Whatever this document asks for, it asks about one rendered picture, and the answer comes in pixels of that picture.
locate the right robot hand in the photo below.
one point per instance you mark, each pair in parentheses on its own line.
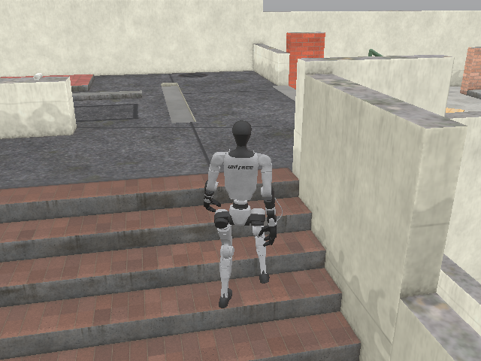
(271,236)

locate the right robot foot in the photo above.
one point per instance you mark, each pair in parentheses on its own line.
(264,278)

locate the robot left forearm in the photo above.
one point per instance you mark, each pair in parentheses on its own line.
(208,195)

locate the robot right forearm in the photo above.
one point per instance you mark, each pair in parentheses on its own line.
(270,209)

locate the robot left upper arm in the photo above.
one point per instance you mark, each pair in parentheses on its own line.
(216,162)

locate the left robot hand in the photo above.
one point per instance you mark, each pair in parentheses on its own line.
(208,207)

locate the robot head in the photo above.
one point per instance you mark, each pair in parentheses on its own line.
(241,131)

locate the robot right upper arm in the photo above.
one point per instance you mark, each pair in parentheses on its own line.
(265,162)

